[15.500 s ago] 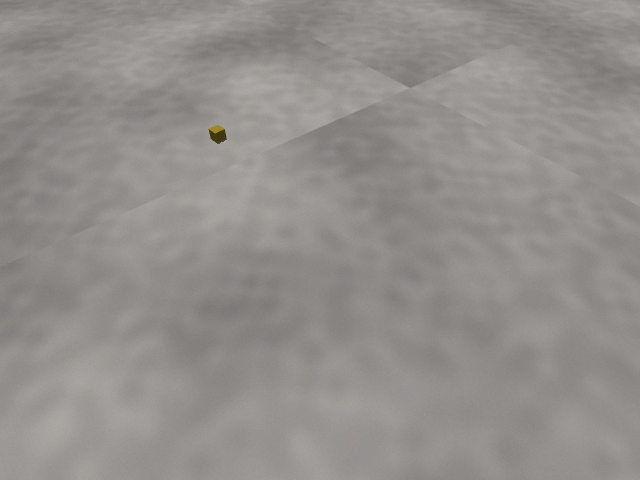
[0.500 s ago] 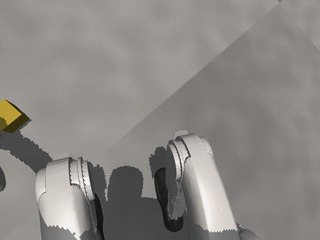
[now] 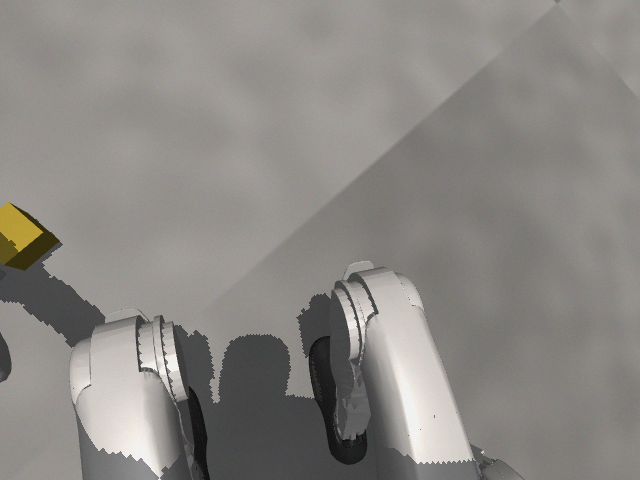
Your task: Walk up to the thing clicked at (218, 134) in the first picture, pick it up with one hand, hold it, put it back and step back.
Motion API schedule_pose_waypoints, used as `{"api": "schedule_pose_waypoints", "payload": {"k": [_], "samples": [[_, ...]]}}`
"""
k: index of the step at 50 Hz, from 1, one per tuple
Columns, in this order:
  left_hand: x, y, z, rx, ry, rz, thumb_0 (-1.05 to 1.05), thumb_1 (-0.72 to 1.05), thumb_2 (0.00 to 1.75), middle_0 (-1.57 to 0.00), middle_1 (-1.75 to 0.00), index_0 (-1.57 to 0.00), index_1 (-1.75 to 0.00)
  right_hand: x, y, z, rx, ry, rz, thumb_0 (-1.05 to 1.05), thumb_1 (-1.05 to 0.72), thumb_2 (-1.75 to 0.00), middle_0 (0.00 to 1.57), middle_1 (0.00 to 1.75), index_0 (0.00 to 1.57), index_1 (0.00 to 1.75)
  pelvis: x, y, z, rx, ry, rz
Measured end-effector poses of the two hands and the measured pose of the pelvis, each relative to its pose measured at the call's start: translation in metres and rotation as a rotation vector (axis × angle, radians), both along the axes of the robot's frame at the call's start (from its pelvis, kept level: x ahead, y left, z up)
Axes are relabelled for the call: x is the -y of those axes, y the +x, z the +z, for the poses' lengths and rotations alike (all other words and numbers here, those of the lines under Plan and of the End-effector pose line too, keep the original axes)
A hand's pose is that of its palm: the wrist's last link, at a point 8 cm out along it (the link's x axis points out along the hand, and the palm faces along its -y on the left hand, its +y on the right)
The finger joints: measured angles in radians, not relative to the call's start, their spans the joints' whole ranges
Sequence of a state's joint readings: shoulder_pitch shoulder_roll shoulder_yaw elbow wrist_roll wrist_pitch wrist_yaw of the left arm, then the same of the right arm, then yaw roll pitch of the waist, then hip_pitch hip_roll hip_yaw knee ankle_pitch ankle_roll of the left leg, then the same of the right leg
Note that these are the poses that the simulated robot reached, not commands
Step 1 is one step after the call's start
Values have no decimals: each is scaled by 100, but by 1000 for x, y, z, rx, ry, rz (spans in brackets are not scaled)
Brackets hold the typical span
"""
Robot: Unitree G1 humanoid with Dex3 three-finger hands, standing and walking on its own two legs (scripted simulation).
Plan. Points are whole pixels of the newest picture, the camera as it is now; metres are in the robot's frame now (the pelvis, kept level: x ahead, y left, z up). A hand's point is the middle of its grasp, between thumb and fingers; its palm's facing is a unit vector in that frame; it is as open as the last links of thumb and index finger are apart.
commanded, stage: rise first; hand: left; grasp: from above
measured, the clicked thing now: (16, 237) +0.45 +0.34 -0.28
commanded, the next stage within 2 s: approach in 1.96 s
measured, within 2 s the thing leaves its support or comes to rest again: neither
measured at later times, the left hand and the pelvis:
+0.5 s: hand out of the picture +0.41 +0.37 -0.17, palm faces -0.26 -0.32 -0.91, open 13.7 cm; pelvis +0.00 +0.00 +0.00, yaw +0 degrees
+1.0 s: hand out of the picture +0.41 +0.37 -0.17, palm faces -0.28 -0.32 -0.91, open 13.6 cm; pelvis +0.00 +0.00 +0.00, yaw +0 degrees
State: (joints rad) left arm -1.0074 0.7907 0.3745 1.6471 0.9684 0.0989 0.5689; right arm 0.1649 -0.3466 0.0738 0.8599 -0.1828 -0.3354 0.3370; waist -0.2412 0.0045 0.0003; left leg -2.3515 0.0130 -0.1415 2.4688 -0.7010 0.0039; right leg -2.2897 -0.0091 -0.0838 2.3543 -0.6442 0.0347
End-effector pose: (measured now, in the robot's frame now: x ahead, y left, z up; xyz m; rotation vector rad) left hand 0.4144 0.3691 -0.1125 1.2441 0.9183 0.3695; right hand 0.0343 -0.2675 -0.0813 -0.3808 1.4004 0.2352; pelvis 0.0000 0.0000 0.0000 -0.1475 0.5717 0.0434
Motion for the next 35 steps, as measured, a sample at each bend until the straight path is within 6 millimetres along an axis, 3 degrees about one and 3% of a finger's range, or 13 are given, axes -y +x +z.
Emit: {"api": "schedule_pose_waypoints", "payload": {"k": [13,26,35], "samples": [[-1,-7,-6,-29,-8,15,0,-50,94,-13,-113,-15,-110,-3,1,-2,5,19,21,0,-93,-90,19,29,20,30,1,-1,-1,8,4,1],[0,-4,1,-37,-1,6,0,-50,94,-12,-113,-15,-110,-3,6,-3,20,19,11,0,-93,-90,19,29,20,30,-1,1,0,0,3,2],[1,-5,-5,-20,-9,8,0,-49,93,-13,-114,-16,-110,-3,-2,0,1,14,23,0,-93,-90,19,29,20,30,0,-1,-1,9,5,3]]}}
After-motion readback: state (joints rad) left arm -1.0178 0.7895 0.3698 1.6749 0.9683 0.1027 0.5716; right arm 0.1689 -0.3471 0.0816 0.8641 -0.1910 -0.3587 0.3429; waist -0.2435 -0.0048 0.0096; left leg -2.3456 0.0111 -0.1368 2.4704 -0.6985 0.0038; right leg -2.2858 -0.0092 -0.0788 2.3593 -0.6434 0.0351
